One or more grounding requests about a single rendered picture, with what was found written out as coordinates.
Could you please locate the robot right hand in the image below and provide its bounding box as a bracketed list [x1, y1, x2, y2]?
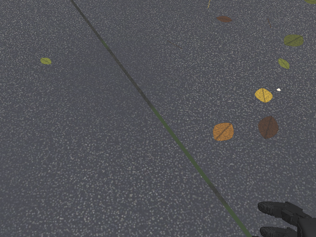
[252, 201, 316, 237]

